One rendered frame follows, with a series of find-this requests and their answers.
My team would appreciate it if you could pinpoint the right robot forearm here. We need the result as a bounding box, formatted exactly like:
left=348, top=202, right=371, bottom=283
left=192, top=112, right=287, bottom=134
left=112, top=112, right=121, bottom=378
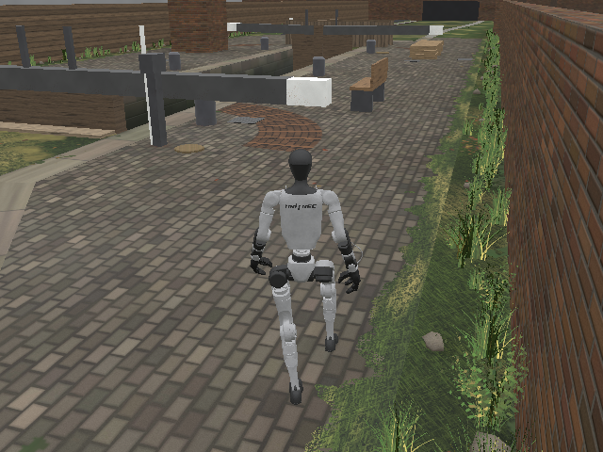
left=337, top=228, right=358, bottom=272

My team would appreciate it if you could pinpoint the robot left upper arm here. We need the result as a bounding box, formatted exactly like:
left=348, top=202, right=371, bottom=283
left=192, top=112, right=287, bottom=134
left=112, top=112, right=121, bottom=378
left=256, top=190, right=282, bottom=242

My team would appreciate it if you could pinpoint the robot left hand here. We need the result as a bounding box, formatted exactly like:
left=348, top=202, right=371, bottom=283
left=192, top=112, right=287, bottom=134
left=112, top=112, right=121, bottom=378
left=250, top=257, right=272, bottom=275

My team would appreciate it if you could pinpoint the robot right thigh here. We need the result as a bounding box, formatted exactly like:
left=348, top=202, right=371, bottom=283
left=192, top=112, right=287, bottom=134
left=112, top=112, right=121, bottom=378
left=314, top=260, right=335, bottom=299

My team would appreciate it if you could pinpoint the left robot shin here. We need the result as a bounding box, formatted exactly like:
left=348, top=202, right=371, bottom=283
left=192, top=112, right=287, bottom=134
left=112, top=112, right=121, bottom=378
left=280, top=325, right=300, bottom=391

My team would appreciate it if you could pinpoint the robot right hand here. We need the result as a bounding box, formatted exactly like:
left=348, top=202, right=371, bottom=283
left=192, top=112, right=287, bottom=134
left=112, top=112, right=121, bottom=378
left=338, top=269, right=361, bottom=294

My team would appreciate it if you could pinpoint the left robot forearm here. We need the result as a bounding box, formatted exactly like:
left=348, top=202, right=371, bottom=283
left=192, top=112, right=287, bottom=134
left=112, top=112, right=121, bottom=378
left=251, top=227, right=267, bottom=261

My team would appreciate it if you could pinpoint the robot right upper arm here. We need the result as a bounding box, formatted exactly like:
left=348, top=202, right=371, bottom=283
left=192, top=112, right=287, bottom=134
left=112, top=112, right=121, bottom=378
left=320, top=189, right=348, bottom=243

